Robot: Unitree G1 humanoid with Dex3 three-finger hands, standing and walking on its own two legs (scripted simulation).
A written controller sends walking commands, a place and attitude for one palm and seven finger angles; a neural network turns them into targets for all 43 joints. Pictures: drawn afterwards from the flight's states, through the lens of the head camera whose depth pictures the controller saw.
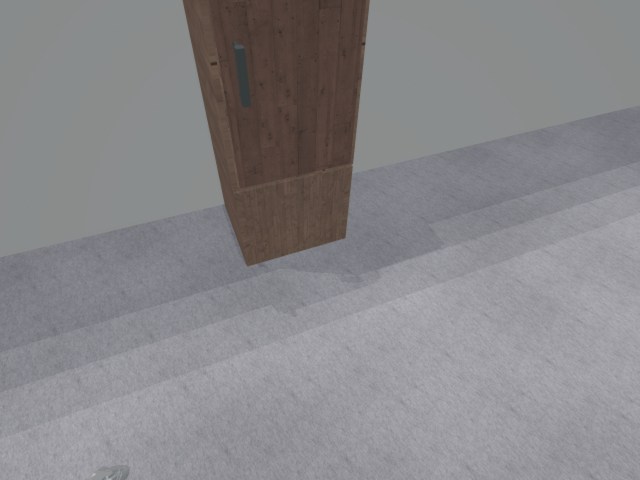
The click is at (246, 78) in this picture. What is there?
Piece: cupboard door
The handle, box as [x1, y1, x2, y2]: [232, 41, 250, 107]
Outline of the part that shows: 232,41 234,46 241,103 243,107 249,106 250,99 244,48 242,45 239,45 236,41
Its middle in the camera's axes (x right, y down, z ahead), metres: -0.21 -0.43 +1.00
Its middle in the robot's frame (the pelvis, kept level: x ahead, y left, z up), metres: +1.03 +0.27 +0.04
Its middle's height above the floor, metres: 0.81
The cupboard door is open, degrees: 0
